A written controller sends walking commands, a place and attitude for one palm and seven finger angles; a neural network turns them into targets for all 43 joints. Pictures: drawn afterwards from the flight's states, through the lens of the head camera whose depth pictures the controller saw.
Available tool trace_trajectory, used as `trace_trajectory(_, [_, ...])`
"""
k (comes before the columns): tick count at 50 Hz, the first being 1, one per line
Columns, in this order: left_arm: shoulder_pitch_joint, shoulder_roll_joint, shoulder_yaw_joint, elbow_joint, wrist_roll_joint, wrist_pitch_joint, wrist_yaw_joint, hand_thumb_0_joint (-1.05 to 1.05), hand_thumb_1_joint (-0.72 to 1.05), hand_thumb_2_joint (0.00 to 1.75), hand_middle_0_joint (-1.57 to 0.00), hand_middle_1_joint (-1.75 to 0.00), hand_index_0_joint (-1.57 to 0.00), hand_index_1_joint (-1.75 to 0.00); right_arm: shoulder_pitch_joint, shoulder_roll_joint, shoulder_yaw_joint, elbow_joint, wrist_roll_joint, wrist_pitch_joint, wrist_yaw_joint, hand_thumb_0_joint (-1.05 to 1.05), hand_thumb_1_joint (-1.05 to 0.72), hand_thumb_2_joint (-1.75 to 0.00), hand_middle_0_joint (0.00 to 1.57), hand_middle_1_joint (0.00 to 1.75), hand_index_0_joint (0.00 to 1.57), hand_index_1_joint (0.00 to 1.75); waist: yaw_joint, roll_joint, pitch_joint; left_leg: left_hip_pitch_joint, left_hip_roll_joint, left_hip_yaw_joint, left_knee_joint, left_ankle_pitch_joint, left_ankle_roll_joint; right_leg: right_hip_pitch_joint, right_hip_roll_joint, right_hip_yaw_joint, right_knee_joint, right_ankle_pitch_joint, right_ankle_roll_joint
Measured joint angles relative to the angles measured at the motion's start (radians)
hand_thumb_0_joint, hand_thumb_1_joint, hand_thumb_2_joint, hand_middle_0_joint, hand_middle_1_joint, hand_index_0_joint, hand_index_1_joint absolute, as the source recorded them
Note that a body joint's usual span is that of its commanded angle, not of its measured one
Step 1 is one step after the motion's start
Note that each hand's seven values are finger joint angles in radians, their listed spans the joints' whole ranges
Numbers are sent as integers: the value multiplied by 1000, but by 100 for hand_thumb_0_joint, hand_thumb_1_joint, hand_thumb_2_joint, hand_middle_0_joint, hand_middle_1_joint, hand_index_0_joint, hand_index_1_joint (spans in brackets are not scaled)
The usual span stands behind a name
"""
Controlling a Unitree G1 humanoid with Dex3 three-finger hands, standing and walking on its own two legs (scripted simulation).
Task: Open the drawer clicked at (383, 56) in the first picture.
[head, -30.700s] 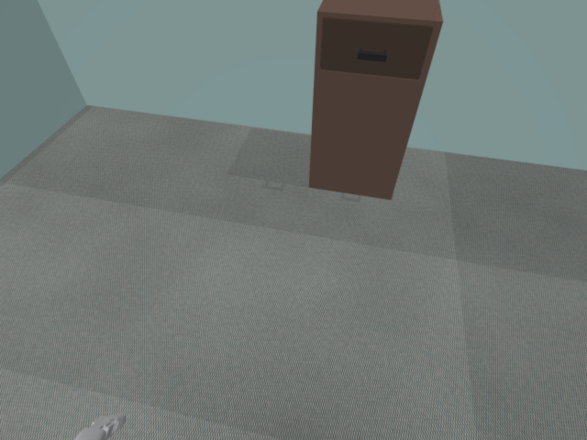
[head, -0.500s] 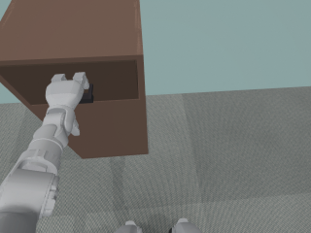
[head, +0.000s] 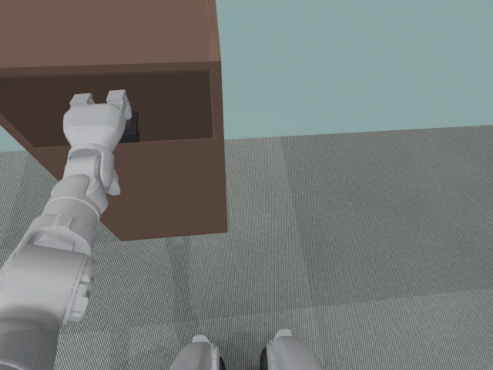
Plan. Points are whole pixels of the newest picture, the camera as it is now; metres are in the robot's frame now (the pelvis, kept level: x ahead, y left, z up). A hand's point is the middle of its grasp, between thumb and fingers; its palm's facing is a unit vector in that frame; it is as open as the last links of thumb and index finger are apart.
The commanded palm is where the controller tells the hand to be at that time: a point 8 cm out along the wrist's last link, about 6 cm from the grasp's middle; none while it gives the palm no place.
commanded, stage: lower the fingers behind the handle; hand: left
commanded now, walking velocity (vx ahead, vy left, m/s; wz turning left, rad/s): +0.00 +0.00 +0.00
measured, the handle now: (110, 126) +0.54 +0.24 +0.01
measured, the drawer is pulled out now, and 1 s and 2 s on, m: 0.00 0.00 0.00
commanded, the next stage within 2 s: lift the fingers back up to retry in 0.30 s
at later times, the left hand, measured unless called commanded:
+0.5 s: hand (108, 145) +0.49 +0.23 +0.02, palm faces -0.05 -0.01 -1.00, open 13.9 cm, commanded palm +0.47 +0.22 +0.05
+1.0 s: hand (100, 131) +0.49 +0.23 +0.05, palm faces -0.04 -0.05 -1.00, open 13.7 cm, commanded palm +0.47 +0.23 +0.12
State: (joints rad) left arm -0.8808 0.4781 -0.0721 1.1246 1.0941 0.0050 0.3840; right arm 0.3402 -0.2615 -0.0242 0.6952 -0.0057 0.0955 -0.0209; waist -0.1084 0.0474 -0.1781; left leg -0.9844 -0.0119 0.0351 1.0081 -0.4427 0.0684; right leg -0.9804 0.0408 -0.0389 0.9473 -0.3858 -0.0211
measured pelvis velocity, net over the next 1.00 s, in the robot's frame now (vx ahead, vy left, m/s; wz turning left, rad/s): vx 0.04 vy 0.00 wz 0.00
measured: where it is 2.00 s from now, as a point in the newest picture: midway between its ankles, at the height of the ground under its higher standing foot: outside the picture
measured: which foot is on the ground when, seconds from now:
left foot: down 0.00-1.00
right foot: down 0.00-1.00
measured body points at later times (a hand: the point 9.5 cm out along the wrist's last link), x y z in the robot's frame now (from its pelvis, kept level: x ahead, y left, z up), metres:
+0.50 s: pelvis -0.01 +0.00 +0.00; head +0.12 +0.00 +0.43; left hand +0.49 +0.23 +0.07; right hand +0.00 -0.27 -0.13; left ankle +0.01 +0.08 -0.67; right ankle +0.03 -0.11 -0.67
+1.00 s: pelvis +0.04 +0.00 +0.03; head +0.13 +0.00 +0.47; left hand +0.49 +0.23 +0.10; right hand +0.06 -0.27 -0.10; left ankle +0.01 +0.08 -0.67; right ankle +0.03 -0.11 -0.67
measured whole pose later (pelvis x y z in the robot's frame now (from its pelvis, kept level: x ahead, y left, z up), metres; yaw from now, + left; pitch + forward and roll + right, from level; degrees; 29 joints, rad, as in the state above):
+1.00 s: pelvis +0.04 +0.00 +0.03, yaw +0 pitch +19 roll -2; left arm -0.71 0.44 -0.04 0.96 1.05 -0.03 0.34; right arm 0.34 -0.26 -0.06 0.72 0.00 0.11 -0.02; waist -0.07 0.07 -0.15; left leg -0.73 -0.02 0.04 0.80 -0.41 0.06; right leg -0.72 0.05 -0.02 0.74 -0.36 -0.02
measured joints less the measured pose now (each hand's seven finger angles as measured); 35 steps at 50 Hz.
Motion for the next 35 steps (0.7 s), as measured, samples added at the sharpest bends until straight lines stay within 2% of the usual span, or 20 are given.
trace_trajectory(22, [-15, 34, 16, -13, -17, -18, -30, 0, -49, 30, -30, -125, -27, -130, 26, 3, 10, 9, 6, -30, -9, 1, -91, -90, 20, 30, 20, 30, -4, 12, 5, -48, 5, 3, 33, 1, -2, -50, 4, 1, 33, 3, -2])
trace_trajectory(30, [26, 33, 33, -46, -25, -24, -57, 0, -49, 30, -29, -123, -28, -125, 13, 0, 6, -3, 10, -26, -17, 1, -91, -90, 20, 30, 20, 30, -5, 15, 21, 7, 7, 5, -15, 11, -2, 4, 7, 7, -16, 15, -1])
trace_trajectory(35, [69, 26, 45, -69, -31, -48, -71, 0, -49, 30, -29, -121, -29, -122, 17, 1, 2, -3, 9, -21, -19, 1, -91, -90, 20, 30, 20, 30, 0, 15, 26, 66, 6, 6, -67, 19, -3, 63, 9, 11, -69, 24, 0])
